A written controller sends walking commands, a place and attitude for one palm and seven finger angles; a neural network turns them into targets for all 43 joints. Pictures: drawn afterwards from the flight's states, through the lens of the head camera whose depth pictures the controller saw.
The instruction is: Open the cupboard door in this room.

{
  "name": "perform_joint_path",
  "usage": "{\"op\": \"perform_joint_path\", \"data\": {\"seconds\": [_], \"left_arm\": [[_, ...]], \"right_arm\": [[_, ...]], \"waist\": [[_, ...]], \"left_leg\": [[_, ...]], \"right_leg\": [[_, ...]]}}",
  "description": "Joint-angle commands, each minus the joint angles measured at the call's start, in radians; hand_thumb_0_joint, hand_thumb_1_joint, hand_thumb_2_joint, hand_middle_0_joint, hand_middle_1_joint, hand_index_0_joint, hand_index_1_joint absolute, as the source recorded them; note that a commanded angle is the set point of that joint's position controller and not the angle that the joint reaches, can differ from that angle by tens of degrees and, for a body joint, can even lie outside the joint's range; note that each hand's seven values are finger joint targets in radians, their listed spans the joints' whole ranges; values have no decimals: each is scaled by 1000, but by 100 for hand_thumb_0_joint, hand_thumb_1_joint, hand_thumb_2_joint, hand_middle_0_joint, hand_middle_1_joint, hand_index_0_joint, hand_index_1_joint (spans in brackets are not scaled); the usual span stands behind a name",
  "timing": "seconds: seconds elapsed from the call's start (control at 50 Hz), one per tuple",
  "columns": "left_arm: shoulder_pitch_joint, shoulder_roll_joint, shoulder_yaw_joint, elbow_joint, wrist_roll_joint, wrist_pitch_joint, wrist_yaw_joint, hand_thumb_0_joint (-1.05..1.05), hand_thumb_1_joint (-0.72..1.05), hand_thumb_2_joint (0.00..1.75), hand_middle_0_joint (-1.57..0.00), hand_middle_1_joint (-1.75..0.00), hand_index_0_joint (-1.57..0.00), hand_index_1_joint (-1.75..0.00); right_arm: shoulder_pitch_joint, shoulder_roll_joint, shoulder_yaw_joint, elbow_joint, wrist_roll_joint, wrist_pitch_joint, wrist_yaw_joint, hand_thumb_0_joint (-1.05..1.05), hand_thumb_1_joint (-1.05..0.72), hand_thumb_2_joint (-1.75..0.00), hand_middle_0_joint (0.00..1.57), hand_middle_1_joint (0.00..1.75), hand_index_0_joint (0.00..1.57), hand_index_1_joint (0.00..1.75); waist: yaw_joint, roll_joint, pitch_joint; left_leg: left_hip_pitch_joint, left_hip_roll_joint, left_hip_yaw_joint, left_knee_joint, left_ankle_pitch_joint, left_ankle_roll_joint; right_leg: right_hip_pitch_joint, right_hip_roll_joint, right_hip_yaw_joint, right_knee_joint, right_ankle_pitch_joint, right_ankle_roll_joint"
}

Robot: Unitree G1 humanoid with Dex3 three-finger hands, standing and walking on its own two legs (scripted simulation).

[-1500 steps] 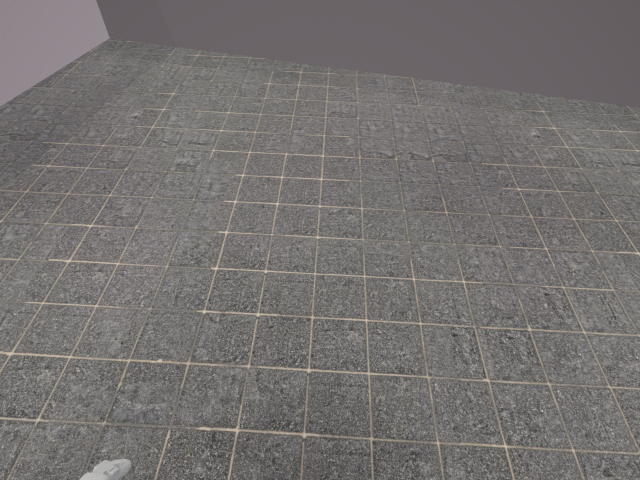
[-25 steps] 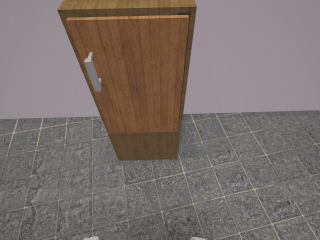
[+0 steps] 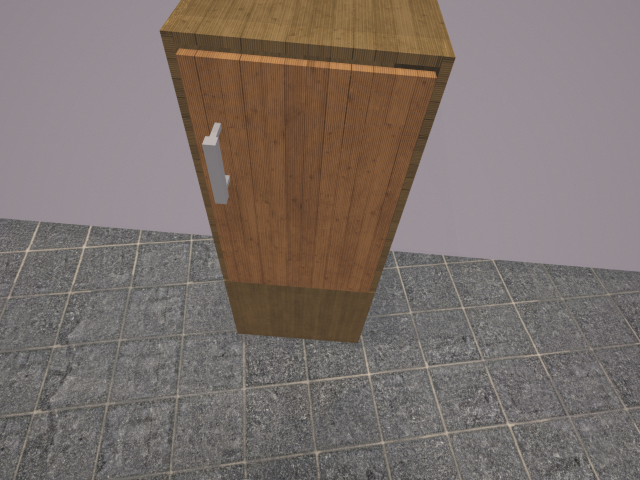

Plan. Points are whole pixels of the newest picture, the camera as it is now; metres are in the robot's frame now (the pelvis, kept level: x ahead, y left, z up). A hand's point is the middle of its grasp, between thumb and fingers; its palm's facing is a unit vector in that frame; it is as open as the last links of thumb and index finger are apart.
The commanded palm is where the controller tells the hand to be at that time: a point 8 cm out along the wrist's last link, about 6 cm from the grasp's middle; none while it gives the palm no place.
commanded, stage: come to a stop and stand still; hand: left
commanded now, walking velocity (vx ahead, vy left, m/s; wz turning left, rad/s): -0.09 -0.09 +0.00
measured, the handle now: (219, 164) +0.56 +0.23 +0.03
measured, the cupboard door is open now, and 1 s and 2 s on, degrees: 0 0 0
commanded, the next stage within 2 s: look again from close up in 0.78 s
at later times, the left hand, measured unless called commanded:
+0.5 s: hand out of the picture +0.01 +0.12 -0.18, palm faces +0.04 -0.97 -0.22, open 7.3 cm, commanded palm none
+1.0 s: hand out of the picture -0.07 +0.09 -0.18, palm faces +0.05 -0.99 -0.16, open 7.4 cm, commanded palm none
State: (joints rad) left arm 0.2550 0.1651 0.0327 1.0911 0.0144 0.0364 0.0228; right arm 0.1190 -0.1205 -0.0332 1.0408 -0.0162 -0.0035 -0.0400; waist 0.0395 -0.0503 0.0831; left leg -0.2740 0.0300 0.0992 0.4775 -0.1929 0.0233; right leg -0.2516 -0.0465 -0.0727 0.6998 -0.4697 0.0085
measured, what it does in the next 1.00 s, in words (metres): steps on the spot: right foot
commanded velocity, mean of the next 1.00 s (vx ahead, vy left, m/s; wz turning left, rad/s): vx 0.00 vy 0.00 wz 0.00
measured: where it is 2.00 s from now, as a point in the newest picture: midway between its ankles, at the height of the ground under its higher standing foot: outside the picture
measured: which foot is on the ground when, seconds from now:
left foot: down 0.00-1.00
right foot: up 0.00-0.18, down 0.20-1.00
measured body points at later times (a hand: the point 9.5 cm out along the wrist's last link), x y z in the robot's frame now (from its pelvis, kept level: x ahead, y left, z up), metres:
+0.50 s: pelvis -0.05 -0.06 -0.02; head -0.08 -0.06 +0.43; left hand +0.00 +0.17 -0.16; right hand -0.03 -0.28 -0.17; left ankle +0.03 +0.06 -0.73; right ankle -0.04 -0.16 -0.74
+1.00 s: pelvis -0.05 -0.07 -0.01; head -0.06 -0.07 +0.44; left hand -0.07 +0.14 -0.17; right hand -0.07 -0.28 -0.17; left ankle +0.03 +0.06 -0.74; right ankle -0.04 -0.16 -0.74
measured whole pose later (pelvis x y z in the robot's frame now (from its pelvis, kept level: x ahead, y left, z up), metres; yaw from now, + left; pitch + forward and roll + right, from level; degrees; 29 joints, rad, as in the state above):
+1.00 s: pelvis -0.05 -0.07 -0.01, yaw +1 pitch -1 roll +0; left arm 0.36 0.13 0.01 1.06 0.02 0.01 0.02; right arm 0.36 -0.13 -0.01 1.06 -0.03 0.02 -0.01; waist -0.01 0.00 0.00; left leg -0.36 0.03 -0.01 0.54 -0.19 0.00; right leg -0.26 0.02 -0.06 0.56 -0.28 -0.04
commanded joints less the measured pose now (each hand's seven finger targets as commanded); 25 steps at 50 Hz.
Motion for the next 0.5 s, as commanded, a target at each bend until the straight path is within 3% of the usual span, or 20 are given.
{"op": "perform_joint_path", "data": {"seconds": [0.0,0.04,0.1,0.12,0.14,0.16,0.18,0.2,0.22,0.24,0.26,0.28,0.3,0.32,0.34,0.36,0.38,0.42,0.46,0.48], "left_arm": [[61,77,24,-59,3,-4,3,0,90,90,-20,-30,-20,-30],[54,61,26,-74,3,-3,0,0,90,90,-20,-30,-20,-30],[73,51,23,-73,0,-13,-3,0,90,90,-20,-30,-20,-30],[160,91,8,-51,4,-29,24,0,90,90,-20,-30,-20,-30],[109,138,20,-131,19,-39,25,0,90,90,-20,-30,-20,-30],[97,163,33,-150,24,-51,28,0,90,90,-20,-30,-20,-30],[91,182,31,-150,21,-69,32,0,90,90,-20,-30,-20,-30],[84,204,26,-164,33,-65,30,0,90,90,-20,-30,-20,-30],[55,193,35,-173,30,-64,27,0,90,90,-20,-30,-20,-30],[26,178,37,-174,21,-65,31,0,90,90,-20,-30,-20,-30],[2,152,25,-182,17,-63,35,0,90,90,-20,-30,-20,-30],[-29,141,21,-196,17,-57,36,0,90,90,-20,-30,-20,-30],[-23,121,17,-204,13,-45,34,0,90,90,-20,-30,-20,-30],[-2,97,12,-209,7,-31,33,0,90,90,-20,-30,-20,-30],[27,86,8,-207,1,-22,31,0,90,90,-20,-30,-20,-30],[53,90,7,-194,3,-17,28,0,90,90,-20,-30,-20,-30],[89,91,7,-183,11,-19,22,0,90,90,-20,-30,-20,-30],[156,92,6,-152,10,-32,13,0,90,90,-20,-30,-20,-30],[119,130,6,-164,8,-42,12,0,90,90,-20,-30,-20,-30],[77,141,10,-176,5,-44,14,0,90,90,-20,-30,-20,-30]], "right_arm": [[115,-224,-56,-25,-6,7,-22,0,-90,-90,20,30,20,30],[106,-234,-66,-31,-9,11,-17,0,-90,-90,20,30,20,30],[69,-227,-67,-41,-9,11,-4,0,-90,-90,20,30,20,30],[35,-287,-79,-79,16,-2,0,0,-90,-90,20,30,20,30],[59,-172,-57,-123,14,3,25,0,-90,-90,20,30,20,30],[45,-123,-43,-146,1,4,35,0,-90,-90,20,30,20,30],[44,-98,-33,-156,-8,13,38,0,-90,-90,20,30,20,30],[78,-75,-35,-163,0,11,43,0,-90,-90,20,30,20,30],[97,-85,-35,-153,4,16,43,0,-90,-90,20,30,20,30],[102,-108,-32,-159,4,15,40,0,-90,-90,20,30,20,30],[124,-110,-31,-157,5,13,35,0,-90,-90,20,30,20,30],[166,-104,-28,-141,4,10,34,0,-90,-90,20,30,20,30],[208,-120,-23,-122,2,2,35,0,-90,-90,20,30,20,30],[216,-150,-22,-115,-8,-3,35,0,-90,-90,20,30,20,30],[207,-180,-25,-121,-20,0,34,0,-90,-90,20,30,20,30],[162,-187,-26,-123,-21,5,31,0,-90,-90,20,30,20,30],[126,-184,-25,-133,-17,5,30,0,-90,-90,20,30,20,30],[102,-165,-16,-145,-14,9,28,0,-90,-90,20,30,20,30],[158,-126,-12,-143,-9,20,32,0,-90,-90,20,30,20,30],[192,-106,-9,-130,-9,22,32,0,-90,-90,20,30,20,30]], "waist": [[-54,193,-145],[-58,158,-186],[-44,187,-200],[-7,79,-278],[-12,-144,-214],[-11,-137,-148],[-15,-18,-166],[-40,35,-169],[-55,-85,-172],[-58,-261,-133],[-75,-276,-107],[-99,-234,-66],[-100,-69,-32],[-85,145,32],[-71,303,73],[-45,337,118],[-13,308,111],[15,142,65],[-28,-56,43],[-56,-77,28]], "left_leg": [[226,330,-240,-105,665,186],[246,318,-221,-94,599,179],[166,271,-189,-96,432,136],[189,244,-159,141,505,59],[-85,94,-32,220,44,11],[-212,0,6,364,-261,-18],[-200,14,-43,408,-289,-20],[-158,-14,-30,383,-301,-23],[-167,-22,-24,379,-248,-22],[-154,1,-37,361,-210,-12],[-92,6,-41,297,-162,-8],[2,12,-33,193,-83,-4],[71,31,-72,114,-9,5],[9,113,-202,-2,-57,42],[-125,185,-343,-162,-263,88],[-276,199,-389,-263,-499,107],[-336,185,-363,-264,-529,108],[-337,105,-243,-147,-476,62],[-196,8,-102,59,-290,11],[-80,9,-72,119,-207,2]], "right_leg": [[-159,-13,68,192,-80,14],[-163,-8,60,179,-59,19],[-47,-4,28,-13,20,16],[-53,-27,109,-227,198,-4],[31,-110,221,-323,325,-33],[74,-216,317,-303,625,-102],[94,-247,310,-270,742,-160],[51,-220,257,-243,682,-168],[70,-154,208,-227,634,-157],[16,-159,204,-216,605,-153],[-50,-151,170,-210,544,-140],[-141,-123,120,-195,405,-113],[-232,-83,107,-161,213,-82],[-268,-2,69,-113,9,-48],[-202,50,20,-48,-83,-30],[-107,54,19,-17,-61,-38],[-36,47,23,-28,-4,-42],[37,28,82,-159,13,-45],[-129,-82,269,-379,-247,-94],[-224,-134,303,-452,-301,-113]]}}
